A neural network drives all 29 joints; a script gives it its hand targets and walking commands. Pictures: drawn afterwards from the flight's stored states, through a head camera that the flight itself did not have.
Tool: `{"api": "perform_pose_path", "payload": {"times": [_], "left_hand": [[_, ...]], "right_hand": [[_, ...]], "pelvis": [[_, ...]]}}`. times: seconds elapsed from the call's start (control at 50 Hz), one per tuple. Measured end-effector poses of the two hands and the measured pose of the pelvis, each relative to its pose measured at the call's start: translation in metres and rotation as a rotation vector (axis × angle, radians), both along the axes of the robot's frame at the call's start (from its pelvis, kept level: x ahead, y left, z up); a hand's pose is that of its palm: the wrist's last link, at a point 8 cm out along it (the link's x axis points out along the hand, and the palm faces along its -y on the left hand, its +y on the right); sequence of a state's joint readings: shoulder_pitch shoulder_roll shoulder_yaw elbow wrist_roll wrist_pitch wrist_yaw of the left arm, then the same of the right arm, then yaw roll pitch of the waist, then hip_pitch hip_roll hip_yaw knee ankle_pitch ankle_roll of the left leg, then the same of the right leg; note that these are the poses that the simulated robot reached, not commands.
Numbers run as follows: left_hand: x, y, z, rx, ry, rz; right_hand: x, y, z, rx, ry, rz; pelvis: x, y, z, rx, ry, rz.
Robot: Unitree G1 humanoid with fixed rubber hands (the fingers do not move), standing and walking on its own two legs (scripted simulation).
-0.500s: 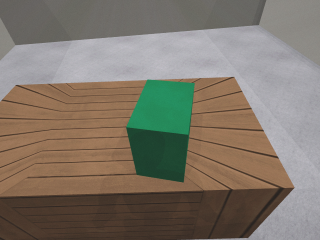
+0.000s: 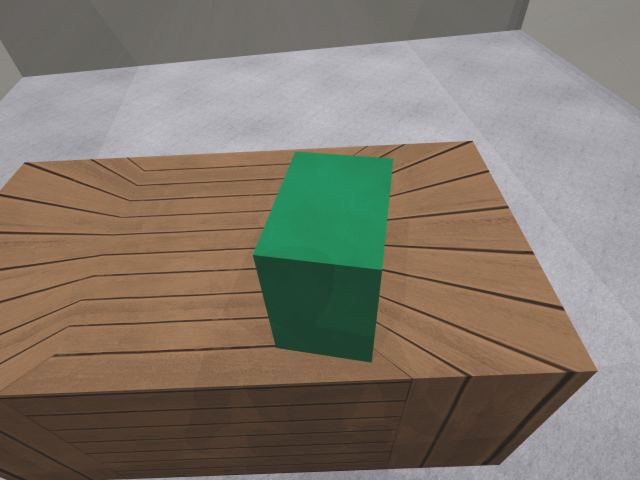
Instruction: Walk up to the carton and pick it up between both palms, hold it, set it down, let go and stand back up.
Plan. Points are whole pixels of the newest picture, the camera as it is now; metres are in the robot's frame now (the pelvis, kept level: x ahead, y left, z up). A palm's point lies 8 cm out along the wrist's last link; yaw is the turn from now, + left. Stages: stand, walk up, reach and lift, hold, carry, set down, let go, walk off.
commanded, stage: stand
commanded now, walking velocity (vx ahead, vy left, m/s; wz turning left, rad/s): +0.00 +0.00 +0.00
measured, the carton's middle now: (333, 256) +0.52 +0.00 -0.06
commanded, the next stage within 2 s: none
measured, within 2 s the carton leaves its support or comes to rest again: neither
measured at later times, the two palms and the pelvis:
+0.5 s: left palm out of the picture +0.10 +0.28 -0.12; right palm out of the picture +0.09 -0.28 -0.12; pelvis +0.04 +0.01 +0.00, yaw +0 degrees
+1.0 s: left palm out of the picture +0.11 +0.28 -0.13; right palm out of the picture +0.11 -0.27 -0.12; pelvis +0.06 +0.01 +0.00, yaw +0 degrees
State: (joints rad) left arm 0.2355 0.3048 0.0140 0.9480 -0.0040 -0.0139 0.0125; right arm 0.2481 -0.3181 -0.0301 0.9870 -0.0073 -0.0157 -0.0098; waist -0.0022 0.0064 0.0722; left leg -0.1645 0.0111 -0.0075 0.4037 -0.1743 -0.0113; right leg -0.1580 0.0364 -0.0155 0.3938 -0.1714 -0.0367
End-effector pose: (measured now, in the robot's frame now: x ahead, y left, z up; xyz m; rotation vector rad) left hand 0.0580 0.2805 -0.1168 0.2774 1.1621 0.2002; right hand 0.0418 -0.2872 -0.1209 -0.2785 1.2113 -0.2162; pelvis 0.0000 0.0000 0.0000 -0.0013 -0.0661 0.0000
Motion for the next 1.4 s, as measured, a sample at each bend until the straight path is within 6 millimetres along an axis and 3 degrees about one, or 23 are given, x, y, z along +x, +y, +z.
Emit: {"api": "perform_pose_path", "payload": {"times": [0.24, 0.76, 1.4], "left_hand": [[0.028, -0.001, -0.001, -0.016, -0.018, -0.004], [0.047, 0.006, -0.006, -0.001, 0.057, 0.035], [0.061, 0.004, -0.007, 0.002, 0.063, 0.034]], "right_hand": [[0.026, 0.011, 0.000, 0.016, 0.000, 0.007], [0.071, 0.015, 0.000, 0.007, -0.001, -0.005], [0.070, 0.012, -0.001, -0.005, 0.022, -0.043]], "pelvis": [[0.016, 0.003, 0.002, -0.002, 0.009, 0.001], [0.051, 0.007, 0.004, 0.003, 0.018, 0.002], [0.062, 0.006, 0.004, 0.003, 0.014, -0.011]]}}
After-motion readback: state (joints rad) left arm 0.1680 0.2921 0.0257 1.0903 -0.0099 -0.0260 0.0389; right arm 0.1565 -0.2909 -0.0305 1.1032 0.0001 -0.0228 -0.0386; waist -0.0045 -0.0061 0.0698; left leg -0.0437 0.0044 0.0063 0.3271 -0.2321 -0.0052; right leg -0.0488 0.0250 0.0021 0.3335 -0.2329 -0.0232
